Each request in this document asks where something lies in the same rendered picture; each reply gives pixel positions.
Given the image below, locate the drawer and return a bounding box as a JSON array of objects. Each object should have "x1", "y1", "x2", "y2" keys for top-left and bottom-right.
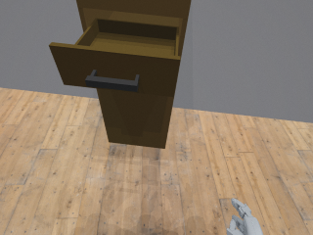
[{"x1": 49, "y1": 18, "x2": 181, "y2": 97}]

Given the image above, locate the right robot hand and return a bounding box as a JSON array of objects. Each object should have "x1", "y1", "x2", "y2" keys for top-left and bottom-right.
[{"x1": 226, "y1": 198, "x2": 263, "y2": 235}]

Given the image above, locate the handle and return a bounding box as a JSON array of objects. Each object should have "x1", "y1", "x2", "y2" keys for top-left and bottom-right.
[{"x1": 85, "y1": 70, "x2": 140, "y2": 92}]

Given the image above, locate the cabinet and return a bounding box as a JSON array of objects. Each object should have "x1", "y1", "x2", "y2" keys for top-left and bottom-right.
[{"x1": 76, "y1": 0, "x2": 192, "y2": 149}]

